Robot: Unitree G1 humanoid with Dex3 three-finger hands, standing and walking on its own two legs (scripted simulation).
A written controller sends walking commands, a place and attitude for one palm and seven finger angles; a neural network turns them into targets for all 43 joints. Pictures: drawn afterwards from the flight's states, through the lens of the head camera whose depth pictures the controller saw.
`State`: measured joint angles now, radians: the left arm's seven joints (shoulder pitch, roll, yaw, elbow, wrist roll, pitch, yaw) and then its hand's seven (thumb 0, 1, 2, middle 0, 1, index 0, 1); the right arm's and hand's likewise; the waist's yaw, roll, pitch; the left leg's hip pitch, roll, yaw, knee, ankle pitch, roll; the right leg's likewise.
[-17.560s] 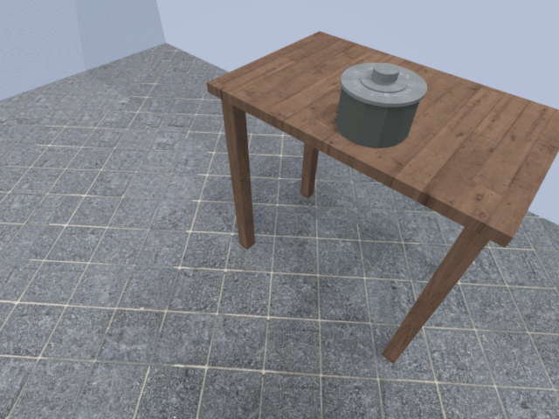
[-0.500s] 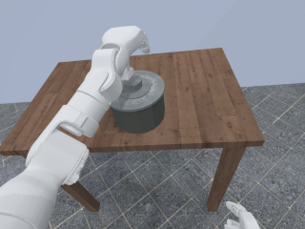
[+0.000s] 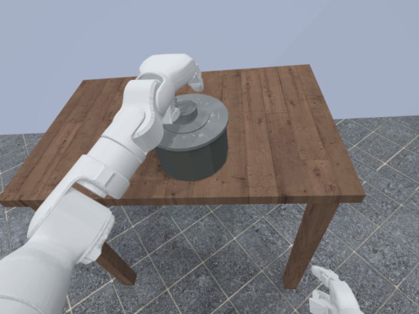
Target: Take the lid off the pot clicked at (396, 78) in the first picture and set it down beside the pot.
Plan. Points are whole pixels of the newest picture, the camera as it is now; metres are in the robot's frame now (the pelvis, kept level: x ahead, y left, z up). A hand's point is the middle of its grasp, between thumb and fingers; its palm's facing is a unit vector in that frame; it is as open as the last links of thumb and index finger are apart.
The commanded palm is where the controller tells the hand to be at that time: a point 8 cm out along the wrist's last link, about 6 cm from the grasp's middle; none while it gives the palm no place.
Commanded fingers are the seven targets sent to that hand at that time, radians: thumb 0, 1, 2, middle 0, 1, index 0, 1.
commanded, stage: move the open hand above the knob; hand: left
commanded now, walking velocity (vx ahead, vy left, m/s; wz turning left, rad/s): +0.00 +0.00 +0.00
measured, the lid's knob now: (184, 111) +0.49 +0.06 +0.15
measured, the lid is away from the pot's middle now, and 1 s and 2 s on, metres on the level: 0.00 0.00 0.01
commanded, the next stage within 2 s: lower the open fingers around the knob in 0.12 s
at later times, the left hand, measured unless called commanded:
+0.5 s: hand (176, 98) +0.46 +0.06 +0.20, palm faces -0.16 -0.04 -0.99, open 9.6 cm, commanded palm +0.43 +0.07 +0.26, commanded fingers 0.00 -0.32 1.63 -0.89 -0.08 -0.89 -0.08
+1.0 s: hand (175, 110) +0.46 +0.07 +0.17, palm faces -0.20 -0.05 -0.98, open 9.8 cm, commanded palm +0.43 +0.07 +0.23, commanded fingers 0.00 -0.32 1.63 -0.89 -0.08 -0.89 -0.08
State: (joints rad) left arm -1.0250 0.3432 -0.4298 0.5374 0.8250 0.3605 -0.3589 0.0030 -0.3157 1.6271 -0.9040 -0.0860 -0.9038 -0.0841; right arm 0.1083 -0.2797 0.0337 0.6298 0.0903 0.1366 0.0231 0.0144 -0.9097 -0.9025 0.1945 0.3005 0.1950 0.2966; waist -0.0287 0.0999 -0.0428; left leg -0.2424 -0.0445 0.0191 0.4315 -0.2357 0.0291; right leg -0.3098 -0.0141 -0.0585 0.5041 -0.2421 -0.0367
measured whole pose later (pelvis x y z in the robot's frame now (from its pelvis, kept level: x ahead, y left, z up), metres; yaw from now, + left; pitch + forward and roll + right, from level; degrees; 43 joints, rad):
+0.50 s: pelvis +0.00 +0.02 +0.00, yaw +0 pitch +4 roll +1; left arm -1.10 0.26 -0.42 0.68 0.82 0.37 -0.34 0.00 -0.32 1.63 -0.90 -0.09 -0.90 -0.08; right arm 0.14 -0.27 0.03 0.64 0.08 0.16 0.05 0.01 -0.91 -0.90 0.19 0.30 0.19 0.30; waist -0.03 0.09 -0.06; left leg -0.25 -0.07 0.03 0.42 -0.24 0.05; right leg -0.33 -0.03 -0.04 0.50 -0.24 -0.01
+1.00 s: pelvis +0.01 +0.02 +0.00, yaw -1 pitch +4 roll +1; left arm -1.03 0.25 -0.41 0.71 0.83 0.37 -0.29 0.00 -0.32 1.63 -0.90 -0.08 -0.88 -0.08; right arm 0.15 -0.27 0.02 0.66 0.08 0.16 0.04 0.01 -0.91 -0.90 0.19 0.30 0.19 0.30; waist -0.04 0.09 -0.06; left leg -0.25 -0.06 0.03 0.42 -0.25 0.05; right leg -0.32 -0.03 -0.04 0.49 -0.24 -0.01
